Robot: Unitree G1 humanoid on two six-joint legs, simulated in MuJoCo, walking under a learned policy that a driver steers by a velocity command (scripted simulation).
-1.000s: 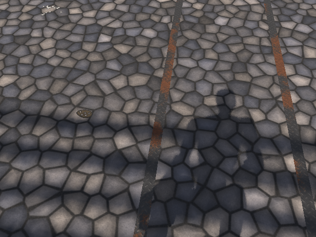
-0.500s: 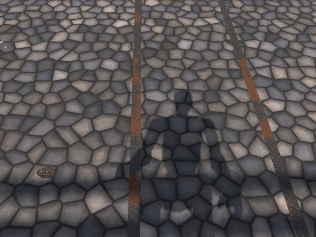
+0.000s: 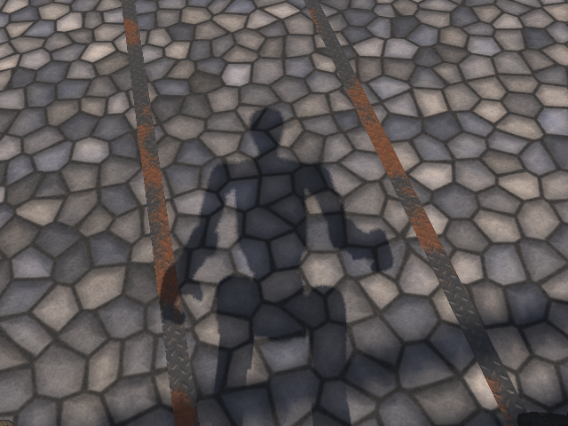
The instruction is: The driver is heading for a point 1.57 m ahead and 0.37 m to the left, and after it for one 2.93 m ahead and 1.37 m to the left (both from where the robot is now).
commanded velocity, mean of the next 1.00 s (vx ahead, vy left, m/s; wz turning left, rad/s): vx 0.04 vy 0.00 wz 0.05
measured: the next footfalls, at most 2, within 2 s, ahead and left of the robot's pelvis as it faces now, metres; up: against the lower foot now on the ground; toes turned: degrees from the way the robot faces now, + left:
left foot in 0.18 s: +0.23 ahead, +0.13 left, +0.00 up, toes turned -12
right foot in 0.52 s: +0.12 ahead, -0.11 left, +0.00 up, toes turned -5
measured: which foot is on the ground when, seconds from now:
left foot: up 0.00-0.16, down 0.18-0.54, up 0.56-0.84, down 0.86-1.00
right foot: down 0.00-0.18, up 0.20-0.50, down 0.52-0.86, up 0.88-1.00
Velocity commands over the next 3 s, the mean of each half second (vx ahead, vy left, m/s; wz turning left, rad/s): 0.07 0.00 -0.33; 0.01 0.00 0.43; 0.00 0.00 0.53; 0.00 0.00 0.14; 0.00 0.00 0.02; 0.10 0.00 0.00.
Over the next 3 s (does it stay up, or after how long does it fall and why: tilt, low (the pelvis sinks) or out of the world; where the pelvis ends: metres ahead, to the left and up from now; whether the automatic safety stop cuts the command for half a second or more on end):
stays up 0.15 0.05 -0.01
